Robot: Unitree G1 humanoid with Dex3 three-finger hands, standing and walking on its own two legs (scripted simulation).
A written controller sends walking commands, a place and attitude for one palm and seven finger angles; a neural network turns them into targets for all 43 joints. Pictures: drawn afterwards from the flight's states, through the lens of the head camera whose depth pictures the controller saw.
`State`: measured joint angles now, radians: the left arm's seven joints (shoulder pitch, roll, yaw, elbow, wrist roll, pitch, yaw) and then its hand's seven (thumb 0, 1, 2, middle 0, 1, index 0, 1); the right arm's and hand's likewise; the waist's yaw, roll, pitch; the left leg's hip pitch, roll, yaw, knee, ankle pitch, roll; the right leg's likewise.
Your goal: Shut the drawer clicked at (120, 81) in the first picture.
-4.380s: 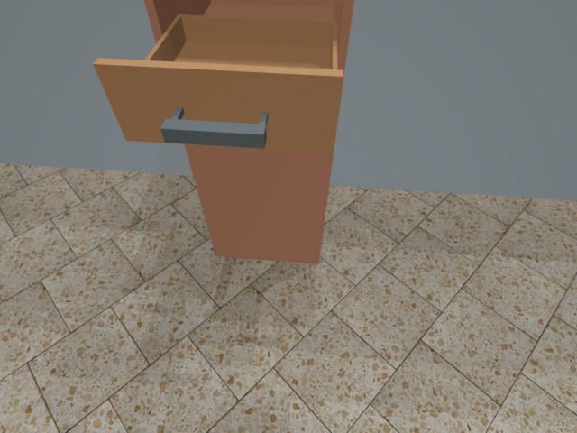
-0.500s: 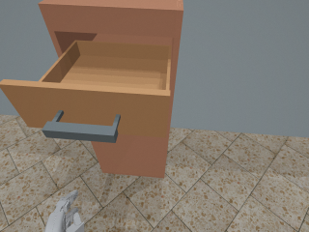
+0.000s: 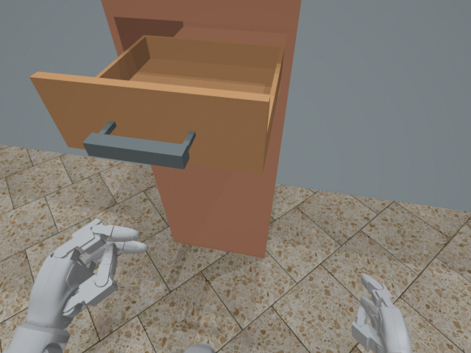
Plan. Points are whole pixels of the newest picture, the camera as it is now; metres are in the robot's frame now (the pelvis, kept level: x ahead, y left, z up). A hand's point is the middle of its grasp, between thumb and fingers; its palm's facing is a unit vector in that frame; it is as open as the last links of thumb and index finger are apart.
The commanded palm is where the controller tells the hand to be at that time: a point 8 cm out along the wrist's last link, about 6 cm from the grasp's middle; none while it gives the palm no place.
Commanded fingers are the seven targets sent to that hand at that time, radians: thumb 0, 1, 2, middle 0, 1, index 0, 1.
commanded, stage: raise the hand and make a fist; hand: left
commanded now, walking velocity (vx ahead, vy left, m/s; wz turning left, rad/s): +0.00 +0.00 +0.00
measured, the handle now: (143, 140) +0.38 +0.20 +0.19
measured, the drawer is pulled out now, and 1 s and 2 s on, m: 0.29 0.29 0.29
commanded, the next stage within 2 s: bring the fist close to the handle in 1.26 s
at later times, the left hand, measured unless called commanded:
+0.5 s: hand (86, 249) +0.18 +0.20 +0.19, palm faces -0.09 -0.99 -0.13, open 3.1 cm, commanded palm +0.14 +0.25 +0.22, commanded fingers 0.00 0.90 0.90 -1.36 -1.56 -1.36 -1.56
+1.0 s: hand (36, 191) +0.18 +0.20 +0.29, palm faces +0.01 -0.96 -0.27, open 3.3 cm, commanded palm +0.14 +0.24 +0.29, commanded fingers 0.00 0.90 0.90 -1.40 -1.60 -1.40 -1.60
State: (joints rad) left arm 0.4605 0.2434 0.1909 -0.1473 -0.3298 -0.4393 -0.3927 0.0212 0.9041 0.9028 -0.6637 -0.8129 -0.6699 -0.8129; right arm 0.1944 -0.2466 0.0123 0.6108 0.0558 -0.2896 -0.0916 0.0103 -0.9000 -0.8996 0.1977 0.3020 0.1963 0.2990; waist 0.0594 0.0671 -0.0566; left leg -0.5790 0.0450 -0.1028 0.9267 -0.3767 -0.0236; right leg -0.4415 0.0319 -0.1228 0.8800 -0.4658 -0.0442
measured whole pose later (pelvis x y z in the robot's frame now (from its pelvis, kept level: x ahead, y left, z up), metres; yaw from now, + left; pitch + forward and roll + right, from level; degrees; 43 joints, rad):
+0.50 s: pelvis +0.03 +0.04 +0.03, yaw -2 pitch -2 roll -1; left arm 0.60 0.27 0.15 -0.61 -0.28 -0.03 -0.27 0.02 0.90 0.90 -1.17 -1.35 -1.17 -1.35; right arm 0.23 -0.24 0.05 0.57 0.07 -0.43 -0.07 0.02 -0.90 -0.90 0.20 0.30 0.19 0.30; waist 0.08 0.04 -0.06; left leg -0.35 0.00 -0.01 0.71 -0.32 0.02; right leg -0.24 -0.02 -0.04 0.66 -0.38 0.02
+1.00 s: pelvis +0.01 +0.01 +0.04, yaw -2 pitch -7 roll -1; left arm 0.23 0.41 0.40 -0.66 -0.37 0.36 -0.30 0.02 0.89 0.90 -1.40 -1.60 -1.41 -1.60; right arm 0.17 -0.26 0.12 0.62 0.10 -0.27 -0.09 0.01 -0.90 -0.90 0.20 0.30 0.20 0.30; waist 0.11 0.08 -0.06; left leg -0.22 0.03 -0.03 0.58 -0.24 -0.02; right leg -0.12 0.01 -0.06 0.57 -0.32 -0.02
